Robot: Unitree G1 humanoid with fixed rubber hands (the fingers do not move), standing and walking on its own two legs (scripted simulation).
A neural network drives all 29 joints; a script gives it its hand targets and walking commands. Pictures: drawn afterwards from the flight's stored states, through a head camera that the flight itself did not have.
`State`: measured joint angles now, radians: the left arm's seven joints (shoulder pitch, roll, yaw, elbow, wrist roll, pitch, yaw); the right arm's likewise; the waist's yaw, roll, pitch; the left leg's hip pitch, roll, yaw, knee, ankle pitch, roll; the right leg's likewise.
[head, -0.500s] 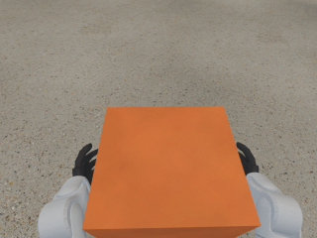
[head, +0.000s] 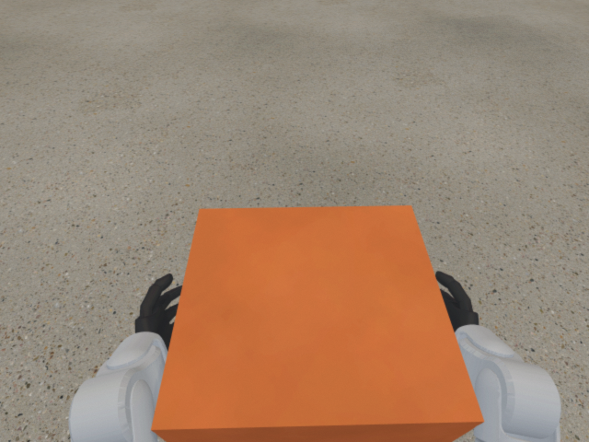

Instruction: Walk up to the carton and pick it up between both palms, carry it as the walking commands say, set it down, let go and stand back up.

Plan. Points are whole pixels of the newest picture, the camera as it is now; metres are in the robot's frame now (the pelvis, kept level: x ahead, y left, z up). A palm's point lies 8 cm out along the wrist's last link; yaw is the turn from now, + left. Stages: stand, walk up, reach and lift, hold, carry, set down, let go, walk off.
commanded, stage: carry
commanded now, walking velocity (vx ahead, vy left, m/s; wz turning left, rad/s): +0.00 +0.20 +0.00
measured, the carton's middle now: (307, 347) +0.24 +0.00 +0.03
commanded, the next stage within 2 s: none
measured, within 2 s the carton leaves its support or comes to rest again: neither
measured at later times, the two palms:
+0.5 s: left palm (88, 361) +0.21 +0.25 +0.08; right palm (399, 388) +0.18 -0.11 +0.05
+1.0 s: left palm out of the picture +0.19 +0.38 +0.07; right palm (283, 398) +0.17 +0.03 +0.05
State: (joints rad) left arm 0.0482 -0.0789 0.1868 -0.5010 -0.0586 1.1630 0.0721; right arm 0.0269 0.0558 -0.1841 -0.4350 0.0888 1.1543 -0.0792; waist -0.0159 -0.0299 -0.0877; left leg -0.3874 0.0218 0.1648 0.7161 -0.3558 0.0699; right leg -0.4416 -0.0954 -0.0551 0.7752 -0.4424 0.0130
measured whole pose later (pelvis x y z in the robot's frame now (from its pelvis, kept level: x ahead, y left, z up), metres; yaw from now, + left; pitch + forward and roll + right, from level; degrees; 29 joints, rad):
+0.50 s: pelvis -0.04 +0.10 -0.01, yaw -2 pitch +3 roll -1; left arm 0.02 -0.13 0.21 -0.48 -0.08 1.13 0.07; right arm 0.02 0.02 -0.19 -0.50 0.08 1.18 -0.08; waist -0.03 0.11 -0.02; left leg -0.47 -0.06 0.27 0.70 -0.32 0.12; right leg -0.37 -0.06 -0.12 0.75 -0.42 0.00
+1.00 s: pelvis -0.05 +0.22 -0.01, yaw -1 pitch +2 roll -1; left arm 0.03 -0.13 0.20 -0.51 -0.11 1.12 0.07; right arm 0.07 0.03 -0.20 -0.54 0.09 1.15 -0.08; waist 0.00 0.09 0.00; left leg -0.45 -0.01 0.14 0.85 -0.43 0.06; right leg -0.38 -0.07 -0.12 0.76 -0.41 0.01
